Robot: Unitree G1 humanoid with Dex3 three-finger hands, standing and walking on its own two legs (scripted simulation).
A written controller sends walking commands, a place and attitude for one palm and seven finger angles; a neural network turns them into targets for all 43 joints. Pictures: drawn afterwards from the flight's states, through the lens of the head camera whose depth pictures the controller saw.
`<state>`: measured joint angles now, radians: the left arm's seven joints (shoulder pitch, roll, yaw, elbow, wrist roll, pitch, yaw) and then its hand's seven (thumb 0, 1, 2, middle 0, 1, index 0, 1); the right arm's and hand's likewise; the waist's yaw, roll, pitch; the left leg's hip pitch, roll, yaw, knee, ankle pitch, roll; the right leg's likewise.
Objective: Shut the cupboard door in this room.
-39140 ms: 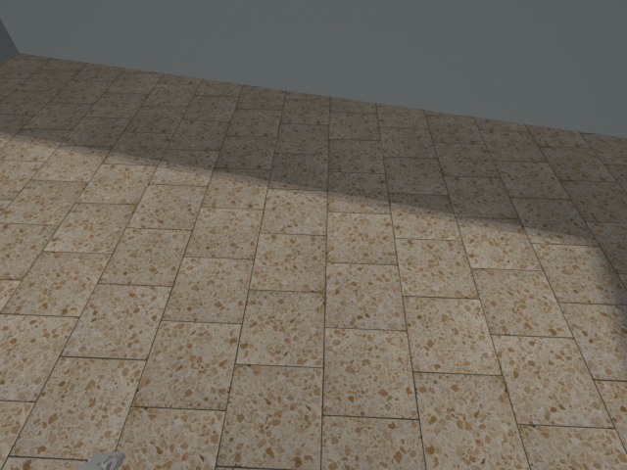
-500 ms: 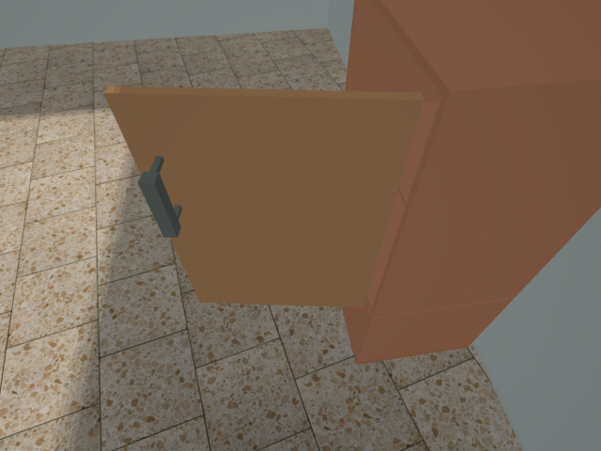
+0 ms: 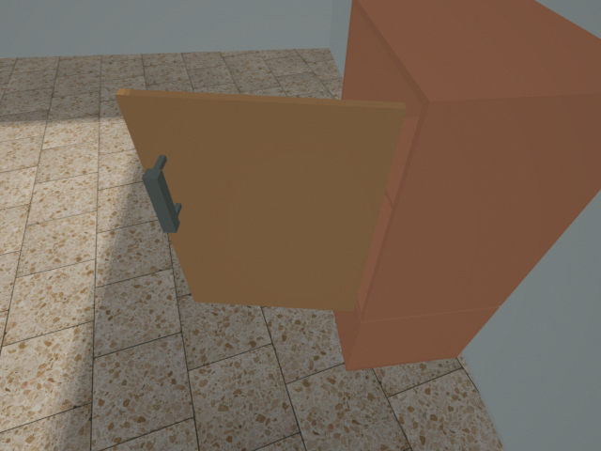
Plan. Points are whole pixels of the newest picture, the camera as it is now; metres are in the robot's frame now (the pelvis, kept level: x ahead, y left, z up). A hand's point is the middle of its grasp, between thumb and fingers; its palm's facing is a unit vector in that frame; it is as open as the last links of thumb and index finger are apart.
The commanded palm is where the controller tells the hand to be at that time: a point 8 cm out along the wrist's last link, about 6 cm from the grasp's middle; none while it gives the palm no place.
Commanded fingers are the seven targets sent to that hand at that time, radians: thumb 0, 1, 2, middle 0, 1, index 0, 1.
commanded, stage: come to a stop and stand still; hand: left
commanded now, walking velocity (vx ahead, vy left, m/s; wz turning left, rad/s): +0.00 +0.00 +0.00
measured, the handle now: (166, 194) +0.50 +0.27 +0.04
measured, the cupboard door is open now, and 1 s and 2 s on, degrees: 79 79 79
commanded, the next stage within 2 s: look again from close up in 0.02 s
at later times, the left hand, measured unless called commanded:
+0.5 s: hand out of the picture +0.04 +0.23 -0.18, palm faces +0.02 -0.97 -0.23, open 7.3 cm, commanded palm none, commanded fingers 0.00 0.90 0.90 -0.20 -0.30 -0.20 -0.30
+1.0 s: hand (160, 385) +0.20 +0.20 -0.02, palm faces +0.03 -1.00 -0.03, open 6.7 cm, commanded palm +0.13 +0.27 -0.06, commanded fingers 0.00 0.90 0.90 -0.47 -0.60 -0.47 -0.60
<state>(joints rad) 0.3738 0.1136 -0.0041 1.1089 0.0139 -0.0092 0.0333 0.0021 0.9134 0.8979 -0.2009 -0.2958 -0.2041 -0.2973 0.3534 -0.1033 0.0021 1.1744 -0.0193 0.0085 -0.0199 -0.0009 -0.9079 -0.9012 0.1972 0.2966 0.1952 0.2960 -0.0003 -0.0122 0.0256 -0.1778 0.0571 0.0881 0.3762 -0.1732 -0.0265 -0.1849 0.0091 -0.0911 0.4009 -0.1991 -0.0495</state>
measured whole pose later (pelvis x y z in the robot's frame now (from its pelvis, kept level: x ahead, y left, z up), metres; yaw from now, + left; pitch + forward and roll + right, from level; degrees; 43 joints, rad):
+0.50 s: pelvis +0.01 +0.04 -0.01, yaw -1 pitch -1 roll +0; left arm 0.28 0.16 0.00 1.05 0.02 -0.01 0.04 0.01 0.92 0.90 -0.20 -0.30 -0.20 -0.30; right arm 0.33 -0.15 0.01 1.08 -0.03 -0.01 -0.02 0.02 -0.93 -0.90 0.20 0.30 0.20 0.30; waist 0.00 0.02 0.00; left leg -0.21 -0.01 0.09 0.48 -0.26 0.04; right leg -0.22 -0.05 -0.05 0.51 -0.27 0.01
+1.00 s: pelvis +0.01 +0.02 -0.06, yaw +1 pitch +10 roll +1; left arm 0.43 0.16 0.13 0.09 -0.21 -0.56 -0.25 0.00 0.91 0.90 -0.31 -0.42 -0.31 -0.42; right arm 0.19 -0.23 -0.07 0.62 -0.01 -0.28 0.03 0.01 -0.90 -0.90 0.20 0.30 0.20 0.30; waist -0.02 -0.04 -0.13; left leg -0.67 0.00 0.06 0.95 -0.45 0.02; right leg -0.67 -0.04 -0.03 0.98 -0.47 -0.01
